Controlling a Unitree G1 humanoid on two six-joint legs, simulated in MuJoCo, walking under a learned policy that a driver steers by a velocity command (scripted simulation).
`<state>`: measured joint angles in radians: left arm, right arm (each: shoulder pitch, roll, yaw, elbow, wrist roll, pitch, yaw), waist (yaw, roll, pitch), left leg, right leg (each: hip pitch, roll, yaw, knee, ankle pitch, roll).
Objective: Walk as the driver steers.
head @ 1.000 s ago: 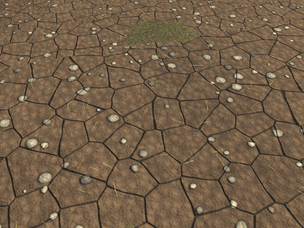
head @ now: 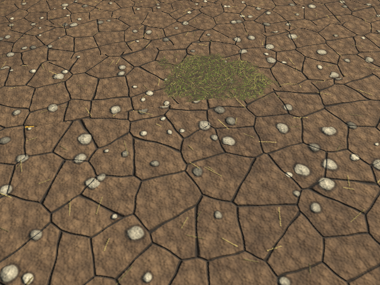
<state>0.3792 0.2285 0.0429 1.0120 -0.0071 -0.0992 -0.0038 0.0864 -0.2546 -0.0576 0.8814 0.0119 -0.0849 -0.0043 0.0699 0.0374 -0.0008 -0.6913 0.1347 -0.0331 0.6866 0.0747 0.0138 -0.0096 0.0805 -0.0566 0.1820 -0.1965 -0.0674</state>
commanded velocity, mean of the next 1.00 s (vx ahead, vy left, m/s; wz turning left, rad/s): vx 0.50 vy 0.00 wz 0.46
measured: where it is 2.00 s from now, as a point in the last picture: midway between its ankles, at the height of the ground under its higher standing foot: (89, 151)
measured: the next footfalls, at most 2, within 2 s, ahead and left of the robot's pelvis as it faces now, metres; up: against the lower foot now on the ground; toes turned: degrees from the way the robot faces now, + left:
left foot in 0.18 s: +0.29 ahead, +0.14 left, +0.00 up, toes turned +5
right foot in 0.68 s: +0.62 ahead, +0.00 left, +0.00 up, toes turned +22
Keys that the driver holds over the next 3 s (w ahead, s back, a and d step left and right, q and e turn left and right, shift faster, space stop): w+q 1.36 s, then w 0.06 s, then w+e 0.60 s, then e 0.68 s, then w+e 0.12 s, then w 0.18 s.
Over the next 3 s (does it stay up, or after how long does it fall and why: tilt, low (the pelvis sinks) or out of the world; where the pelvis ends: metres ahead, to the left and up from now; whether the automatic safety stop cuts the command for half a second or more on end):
stays up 1.48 0.59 -0.15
